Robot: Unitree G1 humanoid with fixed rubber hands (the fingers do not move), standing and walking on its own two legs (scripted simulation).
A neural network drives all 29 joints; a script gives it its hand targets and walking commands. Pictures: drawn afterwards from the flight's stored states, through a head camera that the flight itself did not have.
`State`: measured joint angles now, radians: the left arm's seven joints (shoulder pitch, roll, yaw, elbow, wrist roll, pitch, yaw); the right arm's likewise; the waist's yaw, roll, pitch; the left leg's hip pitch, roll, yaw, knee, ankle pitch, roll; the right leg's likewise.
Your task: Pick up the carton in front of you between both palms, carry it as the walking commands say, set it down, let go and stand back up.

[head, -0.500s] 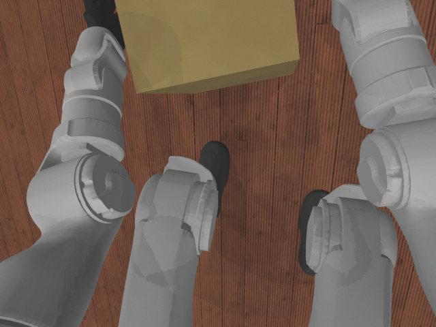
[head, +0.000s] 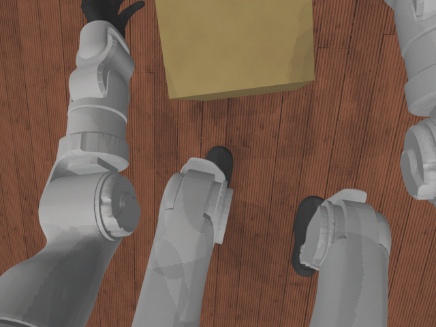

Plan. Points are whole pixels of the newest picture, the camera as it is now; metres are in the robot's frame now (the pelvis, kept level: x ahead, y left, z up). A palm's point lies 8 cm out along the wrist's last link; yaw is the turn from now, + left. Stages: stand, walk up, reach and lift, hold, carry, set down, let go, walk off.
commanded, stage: set down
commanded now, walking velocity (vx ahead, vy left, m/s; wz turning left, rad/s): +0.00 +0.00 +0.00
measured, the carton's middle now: (240, 36) +0.53 +0.11 -0.29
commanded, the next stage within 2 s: let go in 0.76 s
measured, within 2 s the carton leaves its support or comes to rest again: neither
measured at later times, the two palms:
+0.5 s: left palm out of the picture +0.49 +0.28 +0.01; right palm out of the picture +0.63 -0.08 +0.01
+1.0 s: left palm out of the picture +0.46 +0.26 +0.14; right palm out of the picture +0.58 -0.11 +0.14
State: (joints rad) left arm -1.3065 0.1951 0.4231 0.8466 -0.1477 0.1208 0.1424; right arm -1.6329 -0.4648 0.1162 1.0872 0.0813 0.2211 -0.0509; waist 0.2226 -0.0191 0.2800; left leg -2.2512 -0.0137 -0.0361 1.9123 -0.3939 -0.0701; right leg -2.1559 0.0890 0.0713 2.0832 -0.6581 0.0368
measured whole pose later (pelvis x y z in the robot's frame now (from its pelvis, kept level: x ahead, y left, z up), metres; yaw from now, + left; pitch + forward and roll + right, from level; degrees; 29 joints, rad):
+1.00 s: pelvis +0.05 +0.01 +0.24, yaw -3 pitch +45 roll -1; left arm -0.77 0.07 0.41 0.55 0.07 0.20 -0.01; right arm -1.09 -0.25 -0.22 0.86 -0.17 0.24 -0.02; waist 0.19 -0.04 -0.09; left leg -1.56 0.02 -0.03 1.01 -0.22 -0.03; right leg -1.48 0.06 0.08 1.10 -0.40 0.03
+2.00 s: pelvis +0.15 -0.01 +0.36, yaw +0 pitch +0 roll +1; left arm 0.23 0.22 0.04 0.42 0.02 0.11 -0.05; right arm 0.25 -0.22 -0.03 0.45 0.01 0.04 0.03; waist 0.00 -0.03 0.04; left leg -0.21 0.01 -0.05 0.41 -0.20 -0.04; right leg -0.10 0.01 0.05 0.44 -0.34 -0.01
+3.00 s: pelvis +0.18 +0.02 +0.33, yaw +8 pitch +4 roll +0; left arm 0.39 0.29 0.00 0.75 0.02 0.01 0.07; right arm 0.33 -0.24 -0.01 0.78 -0.01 0.00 -0.03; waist 0.02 -0.03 -0.07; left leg -0.40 -0.10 -0.16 0.74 -0.39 0.02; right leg -0.17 -0.06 -0.08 0.62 -0.52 0.04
